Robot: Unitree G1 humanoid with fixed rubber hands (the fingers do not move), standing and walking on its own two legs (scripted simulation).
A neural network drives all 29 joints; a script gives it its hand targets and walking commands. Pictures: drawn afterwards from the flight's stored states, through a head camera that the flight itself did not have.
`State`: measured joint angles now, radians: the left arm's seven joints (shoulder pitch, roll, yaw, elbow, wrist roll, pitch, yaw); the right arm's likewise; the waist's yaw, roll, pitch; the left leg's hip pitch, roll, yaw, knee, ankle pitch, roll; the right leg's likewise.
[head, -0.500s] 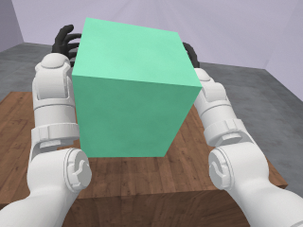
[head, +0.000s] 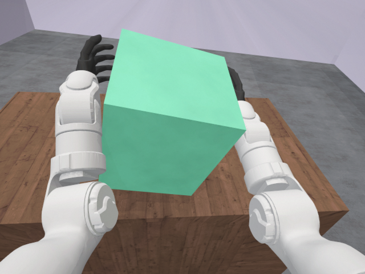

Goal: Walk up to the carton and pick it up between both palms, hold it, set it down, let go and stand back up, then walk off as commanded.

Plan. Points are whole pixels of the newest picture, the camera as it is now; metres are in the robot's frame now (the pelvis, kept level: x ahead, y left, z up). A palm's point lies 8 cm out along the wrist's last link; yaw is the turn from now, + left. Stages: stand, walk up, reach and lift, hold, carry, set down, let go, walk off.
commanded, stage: set down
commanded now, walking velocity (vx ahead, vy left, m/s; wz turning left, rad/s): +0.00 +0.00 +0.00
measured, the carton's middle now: (160, 122) +0.37 +0.04 +0.19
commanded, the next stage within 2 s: none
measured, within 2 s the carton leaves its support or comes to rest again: neither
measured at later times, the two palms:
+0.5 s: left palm (87, 101) +0.41 +0.19 +0.21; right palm (223, 114) +0.41 -0.11 +0.18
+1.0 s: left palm (89, 110) +0.41 +0.19 +0.19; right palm (220, 122) +0.41 -0.11 +0.16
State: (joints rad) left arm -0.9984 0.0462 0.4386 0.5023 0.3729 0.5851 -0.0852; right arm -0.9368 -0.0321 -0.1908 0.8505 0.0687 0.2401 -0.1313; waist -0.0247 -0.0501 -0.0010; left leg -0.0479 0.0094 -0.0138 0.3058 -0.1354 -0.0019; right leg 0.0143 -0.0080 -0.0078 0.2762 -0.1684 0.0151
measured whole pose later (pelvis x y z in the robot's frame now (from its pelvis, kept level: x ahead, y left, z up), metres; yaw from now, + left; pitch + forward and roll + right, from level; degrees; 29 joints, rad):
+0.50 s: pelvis +0.02 +0.01 +0.00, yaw +0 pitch -6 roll -1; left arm -0.78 0.02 0.34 0.28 0.33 0.57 -0.05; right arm -0.81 -0.02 -0.11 0.75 0.11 0.17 -0.13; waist -0.03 -0.08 0.06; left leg -0.05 0.01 -0.02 0.34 -0.17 -0.01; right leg 0.05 -0.01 -0.01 0.23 -0.17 0.02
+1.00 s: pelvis +0.01 +0.00 +0.00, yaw +0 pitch -5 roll +0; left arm -0.86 0.02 0.43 0.56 0.36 0.42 -0.09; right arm -0.82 0.04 -0.29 0.85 -0.09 0.12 -0.11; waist 0.03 -0.08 0.04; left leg -0.07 0.02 -0.01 0.29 -0.14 -0.01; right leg 0.00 0.00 -0.01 0.24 -0.16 0.01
